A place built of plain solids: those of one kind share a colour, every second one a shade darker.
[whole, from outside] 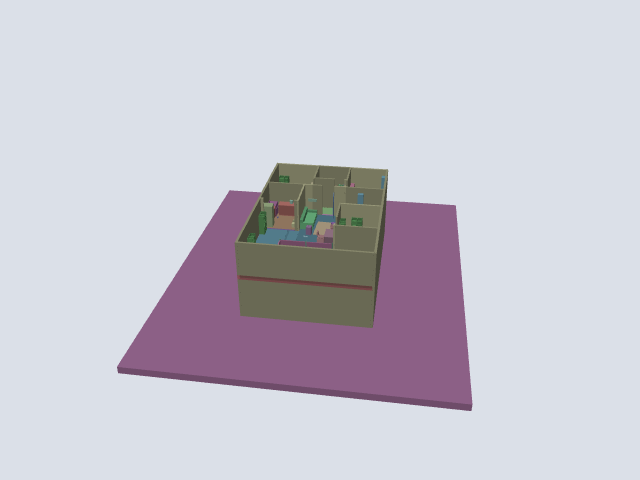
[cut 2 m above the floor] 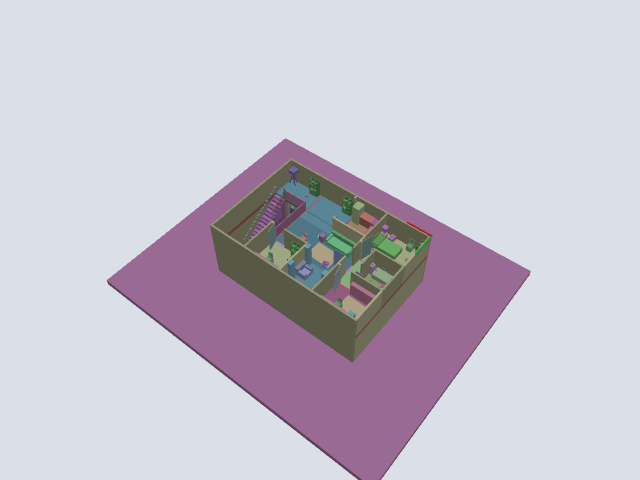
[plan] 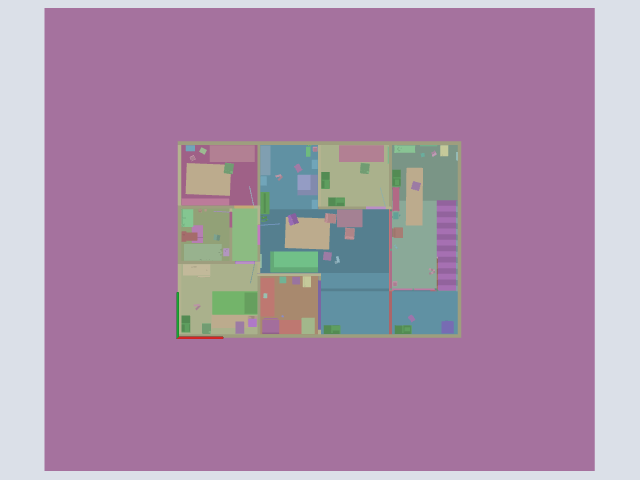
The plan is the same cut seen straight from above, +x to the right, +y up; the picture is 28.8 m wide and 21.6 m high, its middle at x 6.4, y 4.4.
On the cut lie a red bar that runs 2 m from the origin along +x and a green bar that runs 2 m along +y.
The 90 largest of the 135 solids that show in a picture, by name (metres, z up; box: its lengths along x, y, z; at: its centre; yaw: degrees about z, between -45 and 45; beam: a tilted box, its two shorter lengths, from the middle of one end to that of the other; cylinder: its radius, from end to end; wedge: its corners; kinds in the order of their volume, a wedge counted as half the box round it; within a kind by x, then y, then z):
{
 "under_1": {"box": [24.76, 20.84, 0.5], "at": [6.38, 4.42, -0.48]},
 "wall_1": {"box": [0.16, 3.16, 2.43], "at": [0.08, 1.74, 4.23]},
 "wall_2": {"box": [0.16, 8.52, 3.01], "at": [0.08, 4.42, 1.21]},
 "wall_3": {"box": [0.16, 2.37, 2.43], "at": [0.08, 4.63, 4.23]},
 "wall_4": {"box": [0.16, 2.73, 2.43], "at": [0.08, 7.32, 4.23]},
 "wall_5": {"box": [2.54, 0.13, 2.43], "at": [1.27, 5.88, 4.23]},
 "wall_6": {"box": [2.58, 0.13, 2.43], "at": [1.29, 3.38, 4.23]},
 "wall_7": {"box": [0.13, 1.51, 2.43], "at": [2.39, 4.21, 4.23]},
 "wall_8": {"box": [0.25, 0.13, 2.43], "at": [3.59, 3.38, 4.23]},
 "wall_9": {"box": [0.13, 2.62, 2.43], "at": [3.65, 1.47, 4.23]},
 "wall_10": {"box": [0.13, 0.41, 2.43], "at": [3.65, 3.12, 4.23]},
 "wall_11": {"box": [0.13, 0.74, 2.43], "at": [3.65, 3.82, 4.23]},
 "wall_12": {"box": [0.13, 0.74, 2.43], "at": [3.65, 5.45, 4.23]},
 "wall_13": {"box": [0.13, 2.73, 2.43], "at": [3.65, 7.32, 4.23]},
 "wall_14": {"box": [2.86, 0.13, 2.43], "at": [5.01, 2.85, 4.23]},
 "wall_15": {"box": [12.76, 0.16, 5.74], "at": [6.38, 0.08, 2.57]},
 "wall_16": {"box": [0.13, 2.77, 2.43], "at": [6.38, 7.29, 4.23]},
 "wall_17": {"box": [12.76, 0.16, 5.74], "at": [6.38, 8.76, 2.57]},
 "wall_18": {"box": [2.16, 0.13, 2.43], "at": [7.39, 5.84, 4.23]},
 "wall_19": {"box": [0.28, 0.13, 2.43], "at": [9.5, 5.84, 4.23]},
 "wall_20": {"box": [0.13, 2.77, 2.43], "at": [9.57, 7.29, 4.23]},
 "wall_21": {"box": [0.29, 0.13, 3.01], "at": [11.51, 2.15, 1.21]},
 "wall_22": {"box": [0.16, 8.52, 5.74], "at": [12.68, 4.42, 2.57]},
 "stair_1": {"box": [0.95, 0.28, 3.13], "at": [12.13, 2.23, 1.27]},
 "stair_2": {"box": [0.95, 0.53, 2.96], "at": [12.13, 2.36, 1.18]},
 "stair_3": {"box": [0.95, 0.79, 2.78], "at": [12.13, 2.48, 1.09]},
 "stair_4": {"box": [0.95, 1.04, 2.6], "at": [12.13, 2.61, 1.0]},
 "stair_5": {"box": [0.95, 1.3, 2.43], "at": [12.13, 2.74, 0.91]},
 "stair_6": {"box": [0.95, 1.55, 2.25], "at": [12.13, 2.87, 0.82]},
 "stair_7": {"box": [0.95, 1.81, 2.07], "at": [12.13, 2.99, 0.74]},
 "stair_8": {"box": [0.95, 2.06, 1.89], "at": [12.13, 3.12, 0.65]},
 "stair_9": {"box": [0.95, 2.32, 1.72], "at": [12.13, 3.25, 0.56]},
 "stair_10": {"box": [0.95, 2.57, 1.54], "at": [12.13, 3.38, 0.47]},
 "stair_11": {"box": [0.95, 2.83, 1.36], "at": [12.13, 3.5, 0.38]},
 "stair_12": {"box": [0.95, 3.08, 1.19], "at": [12.13, 3.63, 0.29]},
 "stair_13": {"box": [0.95, 3.34, 1.01], "at": [12.13, 3.76, 0.2]},
 "stair_14": {"box": [0.95, 3.59, 0.83], "at": [12.13, 3.89, 0.12]},
 "stair_15": {"box": [0.95, 3.85, 0.65], "at": [12.13, 4.01, 0.03]},
 "stair_16": {"box": [0.95, 4.1, 0.48], "at": [12.13, 4.14, -0.06]},
 "floor_hall_1": {"box": [2.02, 3.95, 0.5], "at": [10.64, 4.2, -0.25]},
 "floor_hall_2": {"box": [2.97, 2.51, 0.5], "at": [11.12, 7.42, -0.25]},
 "upper_floor_living_1": {"box": [2.6, 2.9, 0.16], "at": [5.01, 7.23, 2.93]},
 "upper_floor_living_2": {"box": [5.92, 2.87, 0.16], "at": [6.67, 4.34, 2.93]},
 "upper_floor_living_3": {"box": [3.19, 0.69, 0.16], "at": [8.04, 2.56, 2.93]},
 "upper_floor_living_4": {"box": [5.21, 0.13, 0.16], "at": [9.05, 2.15, 2.93]},
 "upper_floor_living_5": {"box": [6.16, 1.93, 0.16], "at": [9.52, 1.12, 2.93]},
 "upper_floor_bedroom_1": {"box": [3.43, 3.16, 0.16], "at": [1.87, 1.74, 2.93]},
 "upper_floor_bedroom_2": {"box": [3.06, 2.77, 0.16], "at": [7.97, 7.29, 2.93]},
 "upper_floor_den_1": {"box": [3.43, 2.73, 0.16], "at": [1.87, 7.32, 2.93]},
 "counter_run_1": {"box": [0.61, 1.73, 0.78], "at": [4.03, 1.82, 3.5]},
 "counter_run_2": {"box": [1.0, 0.61, 0.78], "at": [5.07, 0.47, 3.5]},
 "wall_band_1": {"box": [0.16, 8.52, 0.31], "at": [0.08, 4.42, 2.86]},
 "wall_band_2": {"box": [0.13, 1.93, 0.31], "at": [9.57, 1.12, 2.86]},
 "wall_band_3": {"box": [0.13, 6.46, 0.31], "at": [9.57, 5.45, 2.86]},
 "wall_band_4": {"box": [0.16, 8.52, 0.31], "at": [12.68, 4.42, 2.86]},
 "upper_floor_kitchen_1": {"box": [2.6, 2.62, 0.16], "at": [5.01, 1.47, 2.93]},
 "child_bed_1": {"box": [2.06, 1.06, 0.4], "at": [2.58, 1.56, 3.39]},
 "child_bed_2": {"box": [0.55, 0.96, 0.2], "at": [3.28, 1.56, 3.59]},
 "billy_1": {"box": [0.42, 0.28, 2.02], "at": [0.56, 8.53, 4.02]},
 "billy_2": {"box": [0.28, 0.42, 2.02], "at": [3.87, 7.06, 4.02]},
 "billy_3": {"box": [0.28, 0.42, 2.02], "at": [6.17, 6.0, 4.02]},
 "billy_4": {"box": [0.28, 0.42, 2.02], "at": [6.17, 7.8, 4.02]},
 "sofa_1": {"box": [2.16, 0.23, 0.39], "at": [5.24, 3.06, 3.66]},
 "sofa_2": {"box": [2.16, 0.93, 0.34], "at": [5.24, 3.42, 3.29]},
 "upper_floor_bath_1": {"box": [2.17, 2.37, 0.16], "at": [1.24, 4.63, 2.93]},
 "bookcase_1": {"box": [2.14, 0.31, 1.15], "at": [1.25, 6.12, 3.59]},
 "fridge_flat_1": {"box": [0.6, 0.73, 1.66], "at": [5.87, 0.54, 3.84]},
 "rug_1": {"box": [2.0, 1.4, 0.08], "at": [1.38, 7.12, 2.98], "yaw": -2.2},
 "rug_2": {"box": [1.7, 0.62, 0.08], "at": [2.37, 0.75, 2.98], "yaw": 0.5},
 "rug_3": {"box": [2.0, 1.4, 0.08], "at": [5.84, 4.7, 2.98], "yaw": -2.1},
 "rug_4": {"box": [0.75, 2.6, 0.08], "at": [10.65, 6.35, -0.03], "yaw": -0.6},
 "chest_drawers_1": {"box": [1.24, 0.5, 1.03], "at": [0.85, 3.06, 3.53]},
 "bathtub_1": {"box": [1.7, 0.76, 0.44], "at": [1.13, 3.84, 3.23]},
 "kitchen_table_1": {"box": [1.06, 0.71, 0.72], "at": [7.74, 5.37, 3.37]},
 "range_cooker_1": {"box": [0.76, 0.65, 0.94], "at": [4.18, 0.49, 3.48]},
 "stair_guard_1": {"box": [0.08, 3.56, 1.0], "at": [9.6, 4.0, 3.51]},
 "stair_guard_2": {"box": [2.02, 0.08, 1.0], "at": [10.64, 2.18, 3.51]},
 "sideboard_1": {"box": [0.45, 1.35, 0.71], "at": [3.95, 7.99, 3.52]},
 "upper_floor_lobby_1": {"box": [1.13, 2.37, 0.16], "at": [3.02, 4.63, 2.93]},
 "armchair_club_1": {"box": [0.9, 0.92, 0.35], "at": [5.84, 6.88, 3.26]},
 "armchair_club_2": {"box": [0.33, 0.92, 0.38], "at": [6.13, 6.88, 3.62]},
 "basin_vanity_1": {"box": [0.53, 0.8, 0.82], "at": [0.43, 5.39, 3.42]},
 "wall_foot_1": {"box": [0.16, 8.52, 0.17], "at": [12.68, 4.42, 2.94]},
 "laundry_basket_1": {"box": [0.4, 0.55, 0.3], "at": [2.79, 0.46, 3.16]},
 "laundry_basket_2": {"box": [0.37, 0.37, 0.6], "at": [6.73, 3.67, 3.31], "yaw": -6.5},
 "laundry_basket_3": {"box": [0.37, 0.37, 0.6], "at": [10.72, 6.83, 0.3], "yaw": -15.7},
 "tv_board_1": {"box": [0.4, 1.0, 0.48], "at": [3.92, 6.06, 3.25]},
 "bar_stool_1": {"box": [0.35, 0.35, 0.74], "at": [5.33, 2.57, 3.38]},
 "wire_rack_1": {"box": [0.27, 0.36, 0.92], "at": [2.18, 3.85, 3.47]},
 "floor_lamp_1": {"box": [0.55, 0.56, 0.26], "at": [12.14, 0.47, 4.38]}
}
